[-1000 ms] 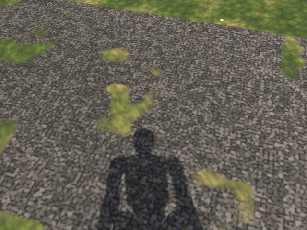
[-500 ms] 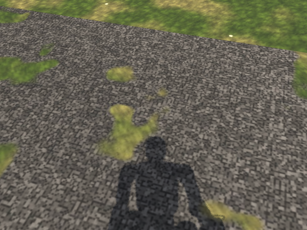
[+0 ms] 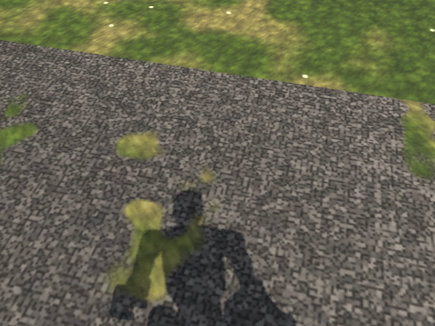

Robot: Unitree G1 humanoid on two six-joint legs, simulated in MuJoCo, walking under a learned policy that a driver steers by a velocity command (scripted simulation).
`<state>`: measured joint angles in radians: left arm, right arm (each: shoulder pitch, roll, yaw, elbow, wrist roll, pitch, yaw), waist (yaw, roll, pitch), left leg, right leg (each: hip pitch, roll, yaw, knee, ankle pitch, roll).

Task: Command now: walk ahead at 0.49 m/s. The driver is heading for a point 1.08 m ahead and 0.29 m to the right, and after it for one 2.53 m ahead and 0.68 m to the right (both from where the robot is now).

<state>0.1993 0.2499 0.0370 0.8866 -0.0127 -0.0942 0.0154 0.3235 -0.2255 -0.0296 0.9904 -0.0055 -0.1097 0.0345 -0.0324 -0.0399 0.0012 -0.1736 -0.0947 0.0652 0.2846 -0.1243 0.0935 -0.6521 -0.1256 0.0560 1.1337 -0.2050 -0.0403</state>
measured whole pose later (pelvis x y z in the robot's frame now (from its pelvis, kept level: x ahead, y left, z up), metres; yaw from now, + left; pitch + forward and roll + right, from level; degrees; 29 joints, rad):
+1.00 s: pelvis +0.55 -0.01 -0.01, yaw -1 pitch +1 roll +0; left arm 0.31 0.25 0.05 0.97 -0.03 -0.09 0.01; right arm 0.16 -0.24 -0.05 0.90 0.00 -0.11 0.03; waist 0.01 -0.03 0.03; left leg -0.34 -0.02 0.09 0.47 -0.16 0.06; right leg -0.42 -0.04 0.05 1.19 -0.36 -0.05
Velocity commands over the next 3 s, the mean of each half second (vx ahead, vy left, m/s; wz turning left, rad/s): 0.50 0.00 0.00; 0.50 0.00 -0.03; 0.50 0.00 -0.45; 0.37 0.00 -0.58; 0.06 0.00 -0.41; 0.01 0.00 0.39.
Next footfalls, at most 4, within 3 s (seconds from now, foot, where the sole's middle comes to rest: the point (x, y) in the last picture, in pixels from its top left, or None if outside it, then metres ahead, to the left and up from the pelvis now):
0.30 right None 0.34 -0.17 -0.78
0.86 left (195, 286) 0.65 0.08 -0.78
1.44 right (265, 214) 0.92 -0.18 -0.78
1.92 left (242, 150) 1.25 -0.12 -0.78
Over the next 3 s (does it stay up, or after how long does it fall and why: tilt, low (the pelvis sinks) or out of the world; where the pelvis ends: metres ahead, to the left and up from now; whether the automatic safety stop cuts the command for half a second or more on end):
stays up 1.10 -0.14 0.00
